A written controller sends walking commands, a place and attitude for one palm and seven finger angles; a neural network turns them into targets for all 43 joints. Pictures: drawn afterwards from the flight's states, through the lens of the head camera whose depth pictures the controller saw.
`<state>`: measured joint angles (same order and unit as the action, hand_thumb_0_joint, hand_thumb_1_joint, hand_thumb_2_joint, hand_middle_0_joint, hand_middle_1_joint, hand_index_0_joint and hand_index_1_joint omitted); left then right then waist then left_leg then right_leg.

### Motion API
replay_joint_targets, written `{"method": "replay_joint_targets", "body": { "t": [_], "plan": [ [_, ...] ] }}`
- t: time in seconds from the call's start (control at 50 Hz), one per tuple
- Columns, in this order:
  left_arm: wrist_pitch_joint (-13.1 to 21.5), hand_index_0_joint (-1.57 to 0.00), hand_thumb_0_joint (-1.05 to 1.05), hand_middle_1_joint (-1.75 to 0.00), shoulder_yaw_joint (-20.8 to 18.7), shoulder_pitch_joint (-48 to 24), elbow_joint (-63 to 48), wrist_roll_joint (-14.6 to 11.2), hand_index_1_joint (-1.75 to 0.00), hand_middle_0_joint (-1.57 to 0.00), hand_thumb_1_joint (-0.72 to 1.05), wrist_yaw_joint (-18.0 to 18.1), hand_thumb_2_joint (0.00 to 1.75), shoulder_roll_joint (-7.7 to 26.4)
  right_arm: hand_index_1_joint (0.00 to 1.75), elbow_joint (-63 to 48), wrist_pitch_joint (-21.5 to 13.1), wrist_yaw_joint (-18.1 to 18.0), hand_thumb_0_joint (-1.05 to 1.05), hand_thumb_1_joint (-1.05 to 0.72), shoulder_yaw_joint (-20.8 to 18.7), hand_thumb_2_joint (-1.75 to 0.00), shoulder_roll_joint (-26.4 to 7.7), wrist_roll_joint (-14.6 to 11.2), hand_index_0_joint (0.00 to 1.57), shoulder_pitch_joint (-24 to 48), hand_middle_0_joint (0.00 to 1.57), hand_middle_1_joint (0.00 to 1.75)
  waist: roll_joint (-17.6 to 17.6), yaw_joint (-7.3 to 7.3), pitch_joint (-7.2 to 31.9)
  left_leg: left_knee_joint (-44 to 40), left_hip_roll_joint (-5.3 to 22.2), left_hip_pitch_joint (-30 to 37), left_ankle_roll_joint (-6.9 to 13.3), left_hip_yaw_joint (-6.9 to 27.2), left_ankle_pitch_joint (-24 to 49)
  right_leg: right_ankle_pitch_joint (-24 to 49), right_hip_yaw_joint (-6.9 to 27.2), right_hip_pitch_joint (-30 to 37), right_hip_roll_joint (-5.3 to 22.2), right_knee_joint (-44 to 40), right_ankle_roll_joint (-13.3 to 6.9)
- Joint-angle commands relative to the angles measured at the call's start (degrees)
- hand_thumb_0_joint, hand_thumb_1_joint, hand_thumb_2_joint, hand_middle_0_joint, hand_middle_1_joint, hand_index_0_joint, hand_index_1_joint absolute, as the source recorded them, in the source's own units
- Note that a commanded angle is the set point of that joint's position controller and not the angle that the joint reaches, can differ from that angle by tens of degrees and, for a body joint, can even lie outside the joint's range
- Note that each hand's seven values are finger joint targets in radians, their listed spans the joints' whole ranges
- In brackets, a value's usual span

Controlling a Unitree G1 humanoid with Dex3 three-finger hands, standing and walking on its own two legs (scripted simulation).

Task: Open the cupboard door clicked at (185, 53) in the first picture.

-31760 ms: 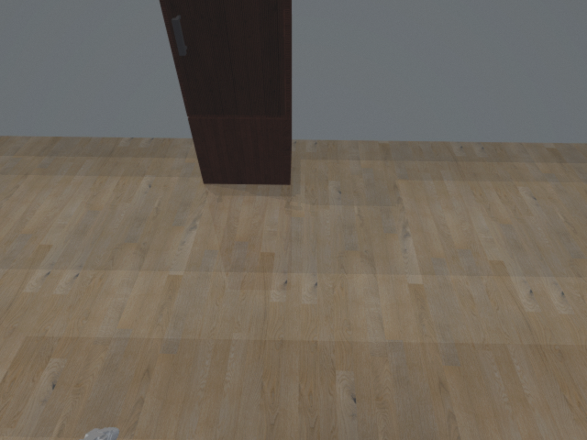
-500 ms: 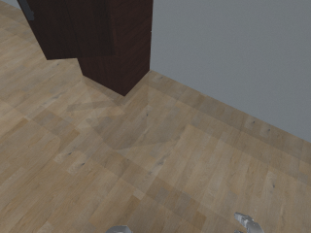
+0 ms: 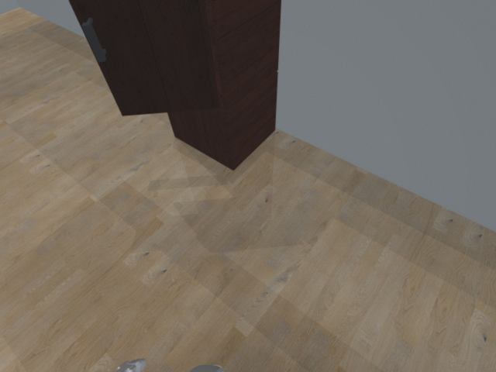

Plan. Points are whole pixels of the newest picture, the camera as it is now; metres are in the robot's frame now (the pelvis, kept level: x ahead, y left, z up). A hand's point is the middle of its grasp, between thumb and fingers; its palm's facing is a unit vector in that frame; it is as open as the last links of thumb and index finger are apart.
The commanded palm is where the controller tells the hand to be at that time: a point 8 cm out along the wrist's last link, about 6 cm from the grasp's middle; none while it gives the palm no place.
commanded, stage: take the last steps up to it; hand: left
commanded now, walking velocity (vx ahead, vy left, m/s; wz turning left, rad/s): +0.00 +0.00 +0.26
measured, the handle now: (96, 39) +1.07 +0.54 +0.00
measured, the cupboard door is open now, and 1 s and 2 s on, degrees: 42 42 42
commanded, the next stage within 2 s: come to a stop and stand still in 1.52 s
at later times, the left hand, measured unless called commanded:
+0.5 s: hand out of the picture -0.06 +0.26 -0.18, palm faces +0.26 -0.95 -0.18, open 7.4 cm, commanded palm none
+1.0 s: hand (110, 263) +0.35 +0.33 -0.16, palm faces +0.10 -0.98 -0.16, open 7.4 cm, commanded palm none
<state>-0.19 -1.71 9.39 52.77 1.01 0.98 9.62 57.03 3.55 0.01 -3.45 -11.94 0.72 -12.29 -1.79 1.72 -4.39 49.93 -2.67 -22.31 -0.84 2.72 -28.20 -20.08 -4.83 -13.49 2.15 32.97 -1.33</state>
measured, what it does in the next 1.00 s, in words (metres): walks ahead: left foot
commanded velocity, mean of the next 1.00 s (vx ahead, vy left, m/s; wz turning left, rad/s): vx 0.29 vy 0.11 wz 0.07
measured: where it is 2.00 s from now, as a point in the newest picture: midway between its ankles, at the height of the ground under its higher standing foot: (195, 289)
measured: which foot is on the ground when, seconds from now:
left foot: up 0.00-0.42, down 0.44-1.00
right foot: down 0.00-0.44, up 0.46-1.00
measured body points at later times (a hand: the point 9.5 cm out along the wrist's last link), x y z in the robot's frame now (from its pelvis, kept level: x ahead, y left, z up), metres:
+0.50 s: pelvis +0.06 +0.09 -0.01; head +0.08 +0.12 +0.44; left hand -0.07 +0.31 -0.17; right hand +0.23 -0.13 -0.13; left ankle +0.06 +0.17 -0.73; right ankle -0.02 -0.08 -0.69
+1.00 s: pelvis +0.23 +0.15 -0.01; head +0.26 +0.15 +0.44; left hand +0.34 +0.38 -0.14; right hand +0.11 -0.06 -0.15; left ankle +0.06 +0.17 -0.73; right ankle +0.32 +0.08 -0.72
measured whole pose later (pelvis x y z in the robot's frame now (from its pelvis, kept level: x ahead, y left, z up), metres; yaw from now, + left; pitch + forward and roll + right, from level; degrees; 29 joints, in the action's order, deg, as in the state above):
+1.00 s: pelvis +0.23 +0.15 -0.01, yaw +9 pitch +0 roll +0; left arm 0.5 -2.1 2.4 55.0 1.0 -0.7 8.9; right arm 67.5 -3.1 -1.7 0.2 -6.6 1.3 -30.7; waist -0.1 3.9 -4.5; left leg 18.3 -4.9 6.5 5.1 -6.6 -24.3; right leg -14.0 -7.0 -26.5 1.4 40.4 -3.8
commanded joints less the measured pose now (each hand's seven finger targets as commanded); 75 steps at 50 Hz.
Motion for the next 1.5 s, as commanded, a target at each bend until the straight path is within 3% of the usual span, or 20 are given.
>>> {"method": "replay_joint_targets", "body": {
  "t": [0.0,0.26,0.32,0.38,0.42,0.46,0.56,0.86,0.96,0.98,1.0,1.02,1.04,1.08,1.14,1.34,1.4,1.42,1.46,1.48],
  "plan": [
    [1.61,-0.20,0.00,-0.30,-2.21,3.74,-1.90,-0.33,-0.30,-0.20,0.90,1.00,0.90,9.11,0.30,-2.65,-0.58,-0.03,0.00,-0.90,-1.54,-0.90,-4.30,0.03,0.20,1.53,0.20,0.30,11.91,-1.53,3.37,18.96,2.67,-9.34,-1.87,0.27,3.18,38.17,8.50,7.84,15.10,-12.64,-5.70],
    [3.47,-0.20,0.00,-0.30,-3.80,15.45,5.89,0.86,-0.30,-0.20,0.90,0.03,0.90,10.66,0.30,-4.96,-2.47,2.13,0.00,-0.90,-0.16,-0.90,-1.90,0.28,0.20,11.95,0.20,0.30,10.89,-6.53,0.25,-3.27,5.10,-10.99,-1.60,-5.96,5.37,16.02,6.87,14.42,20.61,-18.63,-6.30],
    [3.29,-0.20,0.00,-0.30,-4.03,14.10,6.66,1.10,-0.30,-0.20,0.90,-0.29,0.90,11.60,0.30,-5.48,-3.06,2.61,0.00,-0.90,0.16,-0.90,-1.57,0.09,0.20,11.24,0.20,0.30,12.96,-5.49,-0.08,-11.19,3.91,-2.57,-0.41,-8.54,5.67,13.05,4.01,8.87,20.35,-17.03,-4.82],
    [2.76,-0.20,0.00,-0.30,-4.14,9.49,6.05,0.59,-0.30,-0.20,0.90,-0.77,0.90,11.87,0.30,-1.89,-4.12,1.68,0.00,-0.90,-0.42,-0.90,-4.93,0.32,0.20,-1.67,0.20,0.30,6.83,1.65,3.21,-23.96,0.83,20.92,0.95,-12.49,11.32,11.82,-3.26,-3.64,15.28,-4.69,-0.95],
    [2.31,-0.20,0.00,-0.30,-2.40,5.99,1.86,0.12,-0.30,-0.20,0.90,-1.37,0.90,5.49,0.30,0.63,-4.42,0.07,0.00,-0.90,-2.96,-0.90,-15.52,1.04,0.20,-15.99,0.20,0.30,-17.87,7.04,8.07,-34.67,22.94,32.43,10.58,19.48,8.35,-15.88,-5.82,-24.68,2.95,28.59,3.36],
    [2.02,-0.20,0.00,-0.30,-2.31,1.10,1.44,0.20,-0.30,-0.20,0.90,-0.92,0.90,5.18,0.30,-0.30,-4.53,-1.18,0.00,-0.90,-1.87,-0.90,-12.53,0.82,0.20,-10.69,0.20,0.30,-8.54,4.32,3.79,-38.15,23.83,22.44,13.45,19.61,4.78,-9.50,3.13,-28.87,5.92,39.90,1.25],
    [1.16,-0.20,0.00,-0.30,-2.06,8.50,5.85,0.66,-0.30,-0.20,0.90,-1.51,0.90,3.99,0.30,-0.76,-7.07,-1.29,0.00,-0.90,0.71,-0.90,-5.07,0.31,0.20,-6.16,0.20,0.30,-2.58,-2.33,1.31,-39.40,15.96,16.92,10.83,3.33,27.79,3.89,2.88,-22.57,6.42,34.99,2.09],
    [1.47,-0.20,0.00,-0.30,-1.12,-10.99,-1.57,0.04,-0.30,-0.20,0.90,-1.83,0.90,2.10,0.30,7.71,-7.73,-2.47,0.00,-0.90,2.02,-0.90,-2.53,0.93,0.20,-21.43,0.20,0.30,-1.07,1.07,-3.84,-36.19,15.97,28.27,8.67,-0.31,55.80,8.61,-0.50,-25.72,2.13,14.37,-0.73],
    [2.44,-0.20,0.00,-0.30,-1.65,2.45,1.08,-0.15,-0.30,-0.20,0.90,-1.04,0.90,3.95,0.30,8.99,-7.55,-2.70,0.00,-0.90,1.59,-0.90,-4.63,0.22,0.20,-20.05,0.20,0.30,-2.22,-5.47,2.57,-19.36,13.49,24.04,4.55,-3.82,80.45,6.77,-4.49,-1.31,-4.36,2.91,-4.38],
    [2.90,-0.20,0.00,-0.30,-2.51,10.85,3.43,-0.08,-0.30,-0.20,0.90,-0.79,0.90,5.70,0.30,8.23,-7.68,-2.61,0.00,-0.90,1.28,-0.90,-5.00,-0.39,0.20,-17.72,0.20,0.30,-3.04,-9.26,6.32,-9.29,11.61,16.57,3.22,-4.86,73.52,12.92,-1.74,12.25,-2.11,-1.43,-5.82],
    [3.54,-0.20,0.00,-0.30,-3.75,19.28,5.68,0.11,-0.30,-0.20,0.90,-0.18,0.90,10.41,0.30,6.75,-8.01,-2.16,0.00,-0.90,1.04,-0.90,-3.25,-1.27,0.20,-17.05,0.20,0.30,4.55,-11.53,12.08,7.77,5.80,0.75,1.78,-7.47,46.46,22.69,16.12,28.83,12.13,-3.30,-12.29],
    [3.24,-0.20,0.00,-0.30,-4.24,20.50,6.30,-0.60,-0.30,-0.20,0.90,-0.02,0.90,13.80,0.30,5.28,-8.12,-2.15,0.00,-0.90,0.88,-0.90,-2.07,-1.28,0.20,-17.79,0.20,0.30,9.97,-9.11,14.45,27.14,-0.61,-9.33,0.97,-7.47,-4.83,36.82,35.35,31.51,27.76,-10.32,-19.14],
    [3.11,-0.20,0.00,-0.30,-4.25,16.05,4.95,-0.96,-0.30,-0.20,0.90,0.25,0.90,12.03,0.30,4.03,-7.17,-1.80,0.00,-0.90,0.54,-0.90,-2.12,-0.43,0.20,-12.94,0.20,0.30,5.51,-8.60,9.06,29.57,3.19,-11.98,1.99,-0.33,-2.05,26.00,34.22,21.21,26.16,-15.14,-17.92],
    [3.71,-0.20,0.00,-0.30,-2.48,8.89,4.19,-0.74,-0.30,-0.20,0.90,0.39,0.90,5.61,0.30,3.19,-5.82,-0.95,0.00,-0.90,0.74,-0.90,1.28,0.41,0.20,-9.07,0.20,0.30,3.37,-3.96,-1.68,24.49,7.68,-11.57,1.71,0.21,7.69,17.04,20.96,3.93,19.17,-19.34,-11.15],
    [4.98,-0.20,0.00,-0.30,-1.78,8.19,5.33,-0.20,-0.30,-0.20,0.90,0.21,0.90,3.04,0.30,4.95,-4.50,-0.09,0.00,-0.90,0.75,-0.90,3.63,0.97,0.20,-13.58,0.20,0.30,7.50,-0.45,1.19,14.52,8.54,-6.93,-0.20,-3.04,12.68,17.84,9.47,-0.29,13.25,-21.58,-7.58],
    [5.14,-0.20,0.00,-0.30,-2.44,12.82,9.48,0.40,-0.30,-0.20,0.90,-0.37,0.90,7.46,0.30,-1.80,-5.80,1.71,0.00,-0.90,0.37,-0.90,1.10,0.35,0.20,5.10,0.20,0.30,10.51,-3.97,-2.11,-11.76,6.26,-4.38,-0.83,-7.59,16.65,24.88,6.88,5.29,14.13,-18.77,-6.61],
    [4.39,-0.20,0.00,-0.30,-2.79,11.44,9.88,0.17,-0.30,-0.20,0.90,-0.23,0.90,8.46,0.30,-0.39,-6.52,1.08,0.00,-0.90,0.08,-0.90,-1.49,0.54,0.20,0.11,0.20,0.30,9.13,-0.10,0.28,-21.45,2.86,9.02,0.17,-10.03,18.87,29.01,3.82,3.77,11.99,-10.06,-4.22],
    [4.14,-0.20,0.00,-0.30,-2.54,11.95,9.95,0.17,-0.30,-0.20,0.90,-0.29,0.90,7.30,0.30,1.67,-6.87,0.56,0.00,-0.90,-0.48,-0.90,-4.06,0.79,0.20,-6.04,0.20,0.30,3.51,2.10,4.13,-24.15,4.04,19.10,0.76,-8.89,20.06,27.22,2.50,0.38,9.67,-0.04,-3.13],
    [4.01,-0.20,0.00,-0.30,-1.54,14.45,7.62,-0.59,-0.30,-0.20,0.90,-0.50,0.90,2.76,0.30,3.14,-6.65,-0.82,0.00,-0.90,-2.32,-0.90,-13.98,1.41,0.20,-17.42,0.20,0.30,-15.89,4.77,14.27,-29.10,26.27,33.46,10.76,16.53,34.83,-15.02,-2.00,-15.94,-1.25,29.71,0.12],
    [3.85,-0.20,0.00,-0.30,-1.29,12.52,6.95,-0.19,-0.30,-0.20,0.90,0.06,0.90,3.00,0.30,2.53,-6.17,-0.94,0.00,-0.90,-1.76,-0.90,-12.78,1.11,0.20,-14.17,0.20,0.30,-9.83,3.73,12.99,-31.38,27.11,26.25,12.51,14.58,27.10,-15.73,1.65,-16.49,0.19,37.10,-1.12]
  ]
}}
